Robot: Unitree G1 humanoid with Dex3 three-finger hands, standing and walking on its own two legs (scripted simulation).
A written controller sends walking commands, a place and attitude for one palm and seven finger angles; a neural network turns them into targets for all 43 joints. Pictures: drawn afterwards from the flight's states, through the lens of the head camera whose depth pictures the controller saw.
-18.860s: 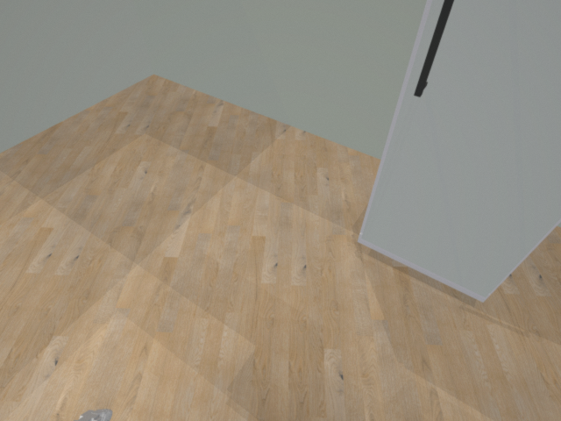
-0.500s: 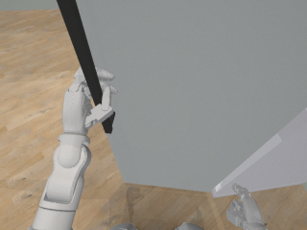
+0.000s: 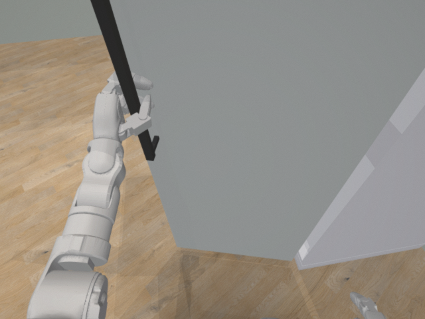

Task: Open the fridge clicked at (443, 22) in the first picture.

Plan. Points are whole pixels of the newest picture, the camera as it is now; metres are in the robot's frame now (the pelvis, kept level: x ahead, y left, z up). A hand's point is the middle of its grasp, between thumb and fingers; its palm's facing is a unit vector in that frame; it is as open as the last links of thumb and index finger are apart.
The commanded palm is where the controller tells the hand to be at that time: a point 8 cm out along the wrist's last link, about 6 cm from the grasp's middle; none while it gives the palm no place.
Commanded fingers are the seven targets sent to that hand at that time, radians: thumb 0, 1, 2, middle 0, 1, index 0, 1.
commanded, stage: stop walking and hold the door back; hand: left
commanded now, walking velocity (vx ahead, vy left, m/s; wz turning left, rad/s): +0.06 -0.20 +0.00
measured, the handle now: (125, 57) +0.45 +0.13 +0.26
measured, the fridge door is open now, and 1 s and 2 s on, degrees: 73 72 72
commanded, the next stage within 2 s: loosen the grip on the handle in 0.60 s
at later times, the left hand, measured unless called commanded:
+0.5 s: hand (146, 120) +0.41 +0.12 +0.17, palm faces +0.01 -0.99 -0.15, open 5.1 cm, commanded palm +0.39 +0.17 +0.16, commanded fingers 0.00 0.90 0.90 -0.45 -1.40 -0.45 -1.40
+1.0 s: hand (139, 116) +0.42 +0.13 +0.17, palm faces +0.04 -0.99 -0.12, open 10.5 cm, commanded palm +0.39 +0.17 +0.17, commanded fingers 0.00 -0.55 0.20 -0.37 -1.30 -0.37 -1.30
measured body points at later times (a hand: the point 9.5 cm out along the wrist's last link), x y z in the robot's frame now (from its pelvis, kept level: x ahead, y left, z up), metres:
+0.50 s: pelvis +0.00 +0.01 +0.01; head +0.02 +0.01 +0.46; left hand +0.40 +0.17 +0.18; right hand +0.12 -0.24 -0.10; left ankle +0.04 +0.12 -0.73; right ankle +0.02 -0.12 -0.73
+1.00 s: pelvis -0.01 +0.00 +0.00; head -0.01 +0.00 +0.45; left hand +0.41 +0.18 +0.18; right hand +0.09 -0.27 -0.09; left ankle +0.04 +0.12 -0.73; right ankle +0.02 -0.12 -0.73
